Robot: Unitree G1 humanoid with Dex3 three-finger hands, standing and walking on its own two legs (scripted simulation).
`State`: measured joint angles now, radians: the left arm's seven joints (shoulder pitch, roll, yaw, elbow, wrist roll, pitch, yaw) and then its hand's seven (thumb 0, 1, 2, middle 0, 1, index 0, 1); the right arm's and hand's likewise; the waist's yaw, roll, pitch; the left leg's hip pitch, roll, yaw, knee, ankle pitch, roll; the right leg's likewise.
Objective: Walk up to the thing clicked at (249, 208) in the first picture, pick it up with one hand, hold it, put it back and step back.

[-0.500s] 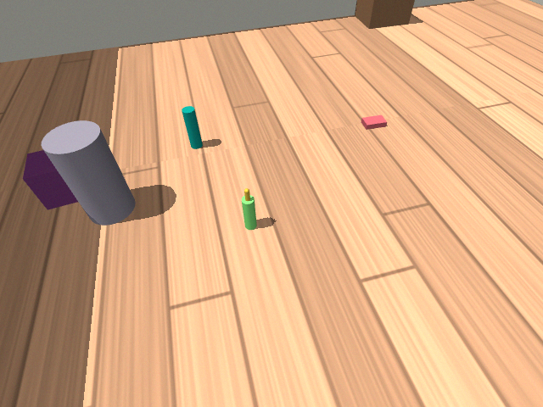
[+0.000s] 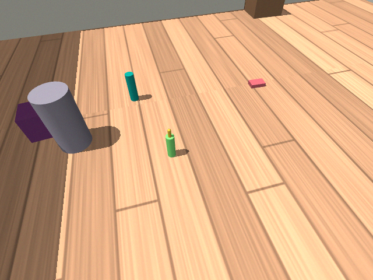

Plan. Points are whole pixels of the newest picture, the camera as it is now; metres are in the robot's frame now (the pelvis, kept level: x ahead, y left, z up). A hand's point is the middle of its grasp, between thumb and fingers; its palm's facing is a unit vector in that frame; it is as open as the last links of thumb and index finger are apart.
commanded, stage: stand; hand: left
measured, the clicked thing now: (170, 142) +1.06 +0.14 -0.66
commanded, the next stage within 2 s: walk up in 0.62 s
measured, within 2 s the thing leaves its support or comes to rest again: neither
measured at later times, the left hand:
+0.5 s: hand out of the picture +0.08 +0.25 -0.16, palm faces -0.03 -0.94 -0.34, open 7.4 cm
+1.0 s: hand out of the picture +0.16 +0.22 -0.15, palm faces -0.04 -0.90 -0.43, open 7.4 cm
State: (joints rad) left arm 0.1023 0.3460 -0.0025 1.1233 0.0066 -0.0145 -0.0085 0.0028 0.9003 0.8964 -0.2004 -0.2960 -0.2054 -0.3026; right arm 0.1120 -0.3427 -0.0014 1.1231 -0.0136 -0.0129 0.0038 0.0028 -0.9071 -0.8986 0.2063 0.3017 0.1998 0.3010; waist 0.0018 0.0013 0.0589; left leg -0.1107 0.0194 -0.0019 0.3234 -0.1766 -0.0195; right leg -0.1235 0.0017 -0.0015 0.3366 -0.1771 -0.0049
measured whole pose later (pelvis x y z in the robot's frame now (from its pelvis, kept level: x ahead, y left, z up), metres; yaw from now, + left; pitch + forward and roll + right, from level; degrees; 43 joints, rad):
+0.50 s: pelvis +0.01 +0.00 +0.00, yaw +0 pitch -2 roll +0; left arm 0.11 0.35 0.00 1.12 0.01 -0.01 -0.01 0.00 0.90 0.90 -0.20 -0.30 -0.21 -0.30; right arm 0.11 -0.35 0.00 1.12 -0.01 -0.01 0.00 0.00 -0.91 -0.90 0.21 0.30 0.20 0.30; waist 0.00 0.00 0.06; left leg -0.10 0.02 0.00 0.32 -0.18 -0.02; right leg -0.12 0.00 0.00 0.33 -0.18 0.00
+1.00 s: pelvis +0.09 -0.07 -0.03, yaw -3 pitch -4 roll +0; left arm 0.26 0.42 0.09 0.96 0.04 -0.06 -0.07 0.00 0.90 0.90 -0.20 -0.30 -0.20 -0.30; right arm 0.28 -0.45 -0.09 1.01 -0.04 0.00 0.04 0.01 -0.91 -0.90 0.21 0.30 0.20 0.30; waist 0.01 0.06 0.07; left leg -0.23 0.04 -0.05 0.96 -0.51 0.04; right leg -0.29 -0.01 -0.05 0.64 -0.28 -0.03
